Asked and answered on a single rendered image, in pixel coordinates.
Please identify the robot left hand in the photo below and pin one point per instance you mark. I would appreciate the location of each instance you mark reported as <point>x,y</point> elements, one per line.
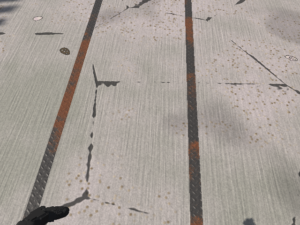
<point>43,215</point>

